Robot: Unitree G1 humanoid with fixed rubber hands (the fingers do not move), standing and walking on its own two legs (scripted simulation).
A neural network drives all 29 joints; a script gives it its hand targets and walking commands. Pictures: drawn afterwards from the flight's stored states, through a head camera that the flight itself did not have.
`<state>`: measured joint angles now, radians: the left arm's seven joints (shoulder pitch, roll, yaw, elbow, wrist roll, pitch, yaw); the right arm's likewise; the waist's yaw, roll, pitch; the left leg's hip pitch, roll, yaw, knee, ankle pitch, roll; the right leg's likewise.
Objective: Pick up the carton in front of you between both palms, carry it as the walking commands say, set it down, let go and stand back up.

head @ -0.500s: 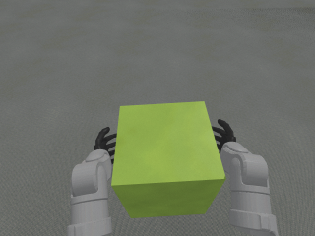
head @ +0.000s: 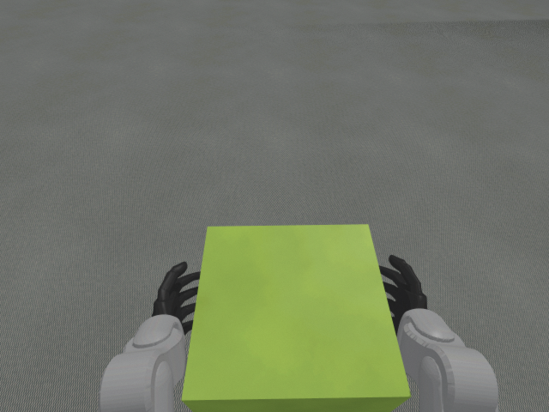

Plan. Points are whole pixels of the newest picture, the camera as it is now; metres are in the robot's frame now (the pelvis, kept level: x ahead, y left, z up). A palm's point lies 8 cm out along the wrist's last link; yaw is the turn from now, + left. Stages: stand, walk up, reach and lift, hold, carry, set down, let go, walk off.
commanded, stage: carry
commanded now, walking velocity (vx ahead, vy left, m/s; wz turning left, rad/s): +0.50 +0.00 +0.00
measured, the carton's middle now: (288, 337) +0.24 -0.01 +0.02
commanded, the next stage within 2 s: none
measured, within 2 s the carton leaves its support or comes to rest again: neither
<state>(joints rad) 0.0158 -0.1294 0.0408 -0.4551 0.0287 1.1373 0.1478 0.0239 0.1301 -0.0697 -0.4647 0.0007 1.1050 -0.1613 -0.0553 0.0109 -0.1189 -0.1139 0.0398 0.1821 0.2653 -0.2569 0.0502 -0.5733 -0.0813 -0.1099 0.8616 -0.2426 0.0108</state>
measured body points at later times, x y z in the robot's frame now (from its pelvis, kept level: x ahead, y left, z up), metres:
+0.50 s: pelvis +0.34 -0.04 +0.00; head +0.34 -0.06 +0.45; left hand +0.58 +0.12 +0.07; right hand +0.60 -0.18 +0.07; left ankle +0.40 +0.11 -0.70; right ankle +0.33 -0.13 -0.75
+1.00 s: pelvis +0.69 +0.01 +0.00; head +0.69 +0.03 +0.45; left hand +0.94 +0.16 +0.08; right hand +0.94 -0.15 +0.09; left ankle +0.58 +0.10 -0.75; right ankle +0.77 -0.15 -0.69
